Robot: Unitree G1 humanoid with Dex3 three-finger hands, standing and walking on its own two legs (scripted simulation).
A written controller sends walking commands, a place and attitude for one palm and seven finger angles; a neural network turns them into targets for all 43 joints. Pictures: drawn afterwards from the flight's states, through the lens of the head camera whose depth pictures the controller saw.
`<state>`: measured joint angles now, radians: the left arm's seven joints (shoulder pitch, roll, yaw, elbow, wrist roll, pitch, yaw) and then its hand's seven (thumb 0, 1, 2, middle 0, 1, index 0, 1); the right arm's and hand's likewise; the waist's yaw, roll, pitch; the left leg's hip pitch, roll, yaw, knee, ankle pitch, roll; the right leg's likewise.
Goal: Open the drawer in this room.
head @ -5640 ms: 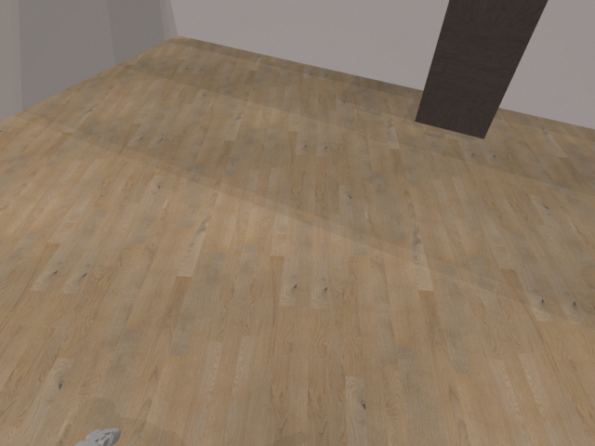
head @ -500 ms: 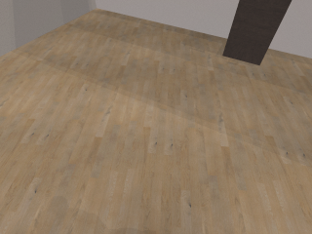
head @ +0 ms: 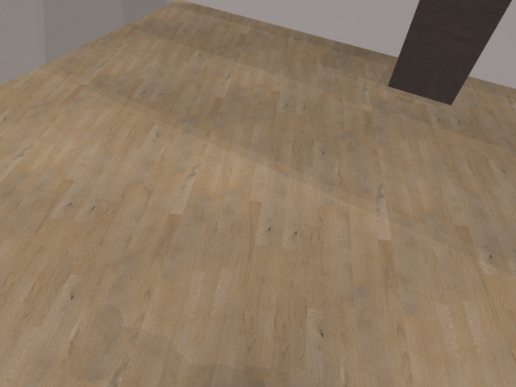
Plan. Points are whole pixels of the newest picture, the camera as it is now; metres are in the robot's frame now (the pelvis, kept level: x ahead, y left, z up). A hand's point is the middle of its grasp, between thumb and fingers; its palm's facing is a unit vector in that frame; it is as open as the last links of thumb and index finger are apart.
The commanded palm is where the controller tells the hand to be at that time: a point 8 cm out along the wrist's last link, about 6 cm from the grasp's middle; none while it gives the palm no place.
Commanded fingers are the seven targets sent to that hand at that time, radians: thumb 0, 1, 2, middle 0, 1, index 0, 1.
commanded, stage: turn or walk to find it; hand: left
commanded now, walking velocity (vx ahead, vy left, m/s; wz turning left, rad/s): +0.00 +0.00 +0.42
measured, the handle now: out of the picture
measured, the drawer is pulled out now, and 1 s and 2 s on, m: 0.00 0.00 0.00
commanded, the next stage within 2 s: stand and wait in 0.38 s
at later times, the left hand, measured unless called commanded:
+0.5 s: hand out of the picture +0.03 +0.18 -0.15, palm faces +0.20 -0.92 -0.33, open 7.4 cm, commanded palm none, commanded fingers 0.00 0.90 0.90 -0.20 -0.30 -0.20 -0.30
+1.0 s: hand out of the picture -0.10 +0.19 -0.19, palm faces +0.44 -0.87 -0.24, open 7.4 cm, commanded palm none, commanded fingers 0.00 0.90 0.90 -0.20 -0.30 -0.20 -0.30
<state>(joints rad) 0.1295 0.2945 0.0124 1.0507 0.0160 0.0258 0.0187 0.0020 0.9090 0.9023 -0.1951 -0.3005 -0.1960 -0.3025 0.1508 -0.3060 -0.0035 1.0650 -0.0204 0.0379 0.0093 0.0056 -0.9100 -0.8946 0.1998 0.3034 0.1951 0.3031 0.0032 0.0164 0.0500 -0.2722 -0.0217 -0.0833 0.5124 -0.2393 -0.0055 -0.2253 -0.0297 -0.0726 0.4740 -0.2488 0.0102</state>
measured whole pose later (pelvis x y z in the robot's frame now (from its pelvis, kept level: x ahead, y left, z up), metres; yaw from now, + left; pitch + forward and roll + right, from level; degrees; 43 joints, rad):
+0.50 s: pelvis -0.01 -0.04 +0.00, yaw +12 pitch +1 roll +2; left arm 0.18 0.20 0.03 0.95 0.02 0.01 0.04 0.00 0.91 0.90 -0.20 -0.30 -0.20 -0.30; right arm 0.24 -0.27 -0.08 1.00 -0.03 0.07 -0.01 0.01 -0.91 -0.89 0.20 0.30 0.20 0.30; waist -0.02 0.05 0.05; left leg -0.48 -0.07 -0.11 0.92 -0.42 -0.03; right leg -0.19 -0.02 -0.03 0.53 -0.36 -0.03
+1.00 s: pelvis -0.02 -0.01 +0.00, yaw +23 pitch -1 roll -1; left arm 0.27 0.25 0.05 1.02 0.02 0.06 0.03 0.01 0.91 0.90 -0.20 -0.30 -0.20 -0.30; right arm 0.11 -0.20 -0.02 0.96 -0.02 0.02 -0.01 0.00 -0.91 -0.89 0.20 0.30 0.20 0.30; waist 0.04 -0.05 0.09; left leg -0.23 -0.01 0.05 0.55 -0.32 0.05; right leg -0.39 -0.09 -0.06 1.06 -0.50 0.06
